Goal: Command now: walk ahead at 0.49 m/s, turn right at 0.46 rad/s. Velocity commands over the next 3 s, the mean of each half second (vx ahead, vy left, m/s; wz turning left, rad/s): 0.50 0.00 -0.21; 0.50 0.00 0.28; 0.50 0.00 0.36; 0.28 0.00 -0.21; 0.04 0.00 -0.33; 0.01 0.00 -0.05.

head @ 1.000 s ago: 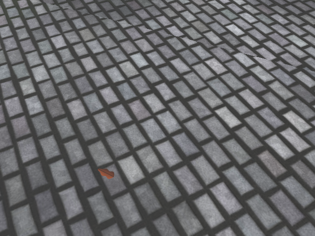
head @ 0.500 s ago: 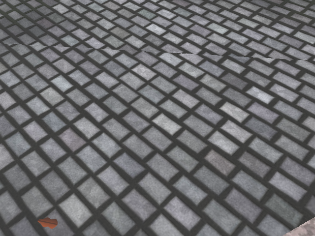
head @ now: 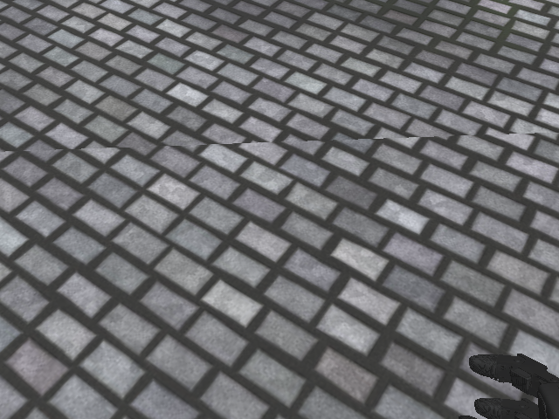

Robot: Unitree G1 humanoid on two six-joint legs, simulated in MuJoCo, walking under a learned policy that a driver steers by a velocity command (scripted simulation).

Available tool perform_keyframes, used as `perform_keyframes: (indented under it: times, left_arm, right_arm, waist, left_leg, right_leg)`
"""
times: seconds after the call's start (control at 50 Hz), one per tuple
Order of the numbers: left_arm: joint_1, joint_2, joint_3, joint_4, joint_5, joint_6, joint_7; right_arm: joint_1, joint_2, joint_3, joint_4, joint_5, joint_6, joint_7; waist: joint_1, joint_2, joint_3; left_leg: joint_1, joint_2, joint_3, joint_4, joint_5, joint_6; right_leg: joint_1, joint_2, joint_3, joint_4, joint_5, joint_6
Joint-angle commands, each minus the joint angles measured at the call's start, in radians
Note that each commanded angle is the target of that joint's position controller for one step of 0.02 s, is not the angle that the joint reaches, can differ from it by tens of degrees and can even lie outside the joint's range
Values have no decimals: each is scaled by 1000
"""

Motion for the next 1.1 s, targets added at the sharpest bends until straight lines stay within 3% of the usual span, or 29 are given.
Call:
perform_keyframes:
  times: [0.02,0.04,0.06,0.08,0.1,0.12,0.18,0.24,0.28,0.36,0.42,0.46,0.48,0.5,0.52,0.54,0.56,0.58,0.6,0.64,0.7,0.76,0.84,0.94,1.0,1.04,1.06,1.08,1.1]
  left_arm:
    - [62,-13,-20,-101,1,-21,-12]
    - [128,29,-21,-74,-26,-30,-13]
    - [30,117,-1,-73,-37,-30,-13]
    - [-71,128,1,-98,-24,-30,-10]
    - [-138,113,1,-118,-5,-34,-10]
    - [-148,97,3,-127,4,-32,-13]
    - [-130,41,-10,-129,3,-22,-18]
    - [-226,30,-22,-167,17,-29,-18]
    - [-295,23,-28,-185,14,-36,-24]
    - [-427,29,-30,-225,0,-43,-39]
    - [-483,51,-24,-259,-5,-48,-53]
    - [-434,77,-12,-255,-2,-53,-57]
    - [-336,106,6,-226,4,-54,-54]
    - [-167,161,32,-180,8,-52,-45]
    - [-6,264,58,-161,29,-45,-34]
    - [31,257,54,-144,11,-38,-39]
    - [-10,177,31,-149,9,-39,-40]
    - [-83,140,18,-160,9,-40,-40]
    - [-159,102,5,-164,14,-44,-47]
    - [-224,80,3,-160,21,-61,-52]
    - [-224,91,13,-124,32,-81,-48]
    - [-189,106,20,-88,35,-80,-32]
    - [-168,128,22,-63,27,-73,-16]
    - [-86,152,30,-13,12,-39,-8]
    - [-112,186,38,-19,6,-16,2]
    - [-133,213,44,-28,5,-1,13]
    - [-148,212,41,-38,1,-1,17]
    - [-111,128,12,-67,36,-17,12]
    - [-42,41,-21,-117,27,-59,-9]
  right_arm:
    - [436,-282,-97,30,-24,-2,-17]
    - [448,-208,-83,53,-4,2,-5]
    - [377,-128,-64,39,10,6,-6]
    - [302,-107,-55,25,10,14,-6]
    - [260,-98,-49,28,4,18,-4]
    - [243,-85,-43,32,-7,17,-1]
    - [264,-97,-47,64,2,10,5]
    - [301,-143,-57,87,10,14,0]
    - [323,-155,-58,98,16,24,-4]
    - [402,-172,-54,133,28,40,-6]
    - [427,-184,-54,153,31,56,-8]
    - [410,-203,-57,156,32,69,-12]
    - [398,-199,-54,154,31,74,-14]
    - [393,-172,-42,143,22,74,-17]
    - [440,-92,-14,106,3,59,-16]
    - [493,-42,4,114,14,38,-13]
    - [432,-151,-26,107,42,26,-7]
    - [355,-164,-31,86,53,25,-6]
    - [308,-146,-32,85,36,36,-12]
    - [355,-115,-36,94,29,65,-13]
    - [345,-86,-40,91,35,94,-19]
    - [280,-75,-43,64,25,94,-16]
    - [152,-51,-33,20,19,88,6]
    - [12,-38,-24,-71,23,86,39]
    - [29,-62,-37,-106,26,89,55]
    - [199,-122,-71,-82,30,95,51]
    - [363,-184,-105,-44,29,98,36]
    - [464,-281,-129,-23,27,109,10]
    - [433,-326,-127,-53,19,93,17]
  waist:
    - [-168,207,-403]
    - [-154,297,-401]
    - [-164,155,-227]
    - [-149,36,-120]
    - [-128,-4,-42]
    - [-98,11,-16]
    - [-70,53,-7]
    - [-90,34,7]
    - [-112,39,16]
    - [-161,56,39]
    - [-159,69,54]
    - [-112,78,27]
    - [-55,66,-31]
    - [17,38,-140]
    - [41,-146,-300]
    - [22,-317,-388]
    - [30,-207,-271]
    - [8,-151,-162]
    - [-25,-57,-78]
    - [-86,-114,-42]
    - [-106,-81,1]
    - [-92,-61,21]
    - [-46,-55,59]
    - [4,-46,103]
    - [-38,-88,54]
    - [-140,-122,-57]
    - [-230,-91,-141]
    - [-221,112,-234]
    - [-135,258,-388]
  left_leg:
    - [920,375,-549,-14,-217,262]
    - [934,444,-800,-135,-407,284]
    - [785,405,-662,-155,-457,229]
    - [618,363,-507,-171,-360,192]
    - [476,319,-410,-204,-241,183]
    - [394,283,-339,-235,-179,174]
    - [317,243,-214,-293,-44,192]
    - [324,242,-143,-320,48,198]
    - [327,219,-89,-321,59,174]
    - [363,223,-57,-295,22,148]
    - [450,270,-80,-252,23,129]
    - [478,278,-74,-174,146,106]
    - [465,242,-35,-53,296,85]
    - [366,189,12,157,316,52]
    - [22,79,83,547,8,-12]
    - [-222,-15,-4,784,-546,-31]
    - [-319,47,-78,877,-523,-14]
    - [-325,91,-58,860,-432,-3]
    - [-281,129,-45,800,-349,-2]
    - [-174,168,-67,731,-264,-19]
    - [-185,152,-91,693,-171,-38]
    - [-251,133,-114,558,-26,-46]
    - [-221,118,-35,335,134,-33]
    - [-302,109,34,213,35,4]
    - [-183,45,121,191,-114,50]
    - [64,-38,167,176,-179,100]
    - [334,-52,124,99,-110,143]
    - [641,167,-204,107,-26,213]
    - [915,378,-811,-68,-202,431]
  right_leg:
    - [-555,4,-24,680,242,33]
    - [-714,-16,10,843,-84,32]
    - [-772,-71,13,899,-4,27]
    - [-747,-115,-35,875,83,27]
    - [-718,-143,-54,813,131,26]
    - [-676,-176,-64,763,160,21]
    - [-631,-206,-118,644,192,30]
    - [-665,-225,-146,470,318,46]
    - [-641,-214,-168,334,426,47]
    - [-583,-176,-206,165,513,48]
    - [-581,-160,-207,97,437,19]
    - [-479,-132,-230,46,385,-10]
    - [-332,-102,-256,13,386,-32]
    - [-84,-136,-219,25,404,-69]
    - [298,-394,133,33,379,-187]
    - [420,-515,493,-121,243,-281]
    - [325,-490,421,-148,179,-237]
    - [187,-454,263,-163,228,-197]
    - [43,-393,145,-207,298,-158]
    - [-98,-360,23,-273,398,-154]
    - [-161,-343,-107,-329,503,-151]
    - [-116,-337,-201,-338,581,-135]
    - [-86,-322,-307,-354,573,-97]
    - [105,-382,-352,-284,659,-83]
    - [146,-388,-397,-145,1031,-52]
    - [115,-366,-425,112,1298,-26]
    - [-23,-325,-441,344,1191,11]
    - [-326,-244,-432,675,522,50]
    - [-688,-34,-221,967,-137,89]
Next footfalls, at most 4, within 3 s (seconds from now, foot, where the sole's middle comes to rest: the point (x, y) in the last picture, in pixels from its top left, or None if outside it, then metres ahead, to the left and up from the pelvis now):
0.50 right None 0.42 -0.16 -0.76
1.06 left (290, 320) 0.72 0.08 -0.76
1.60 right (336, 217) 1.06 -0.03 -0.76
2.08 left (264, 204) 1.10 0.18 -0.76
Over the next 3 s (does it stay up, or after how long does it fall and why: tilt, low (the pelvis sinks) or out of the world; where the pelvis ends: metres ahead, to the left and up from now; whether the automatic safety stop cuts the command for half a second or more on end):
stays up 1.04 0.02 0.02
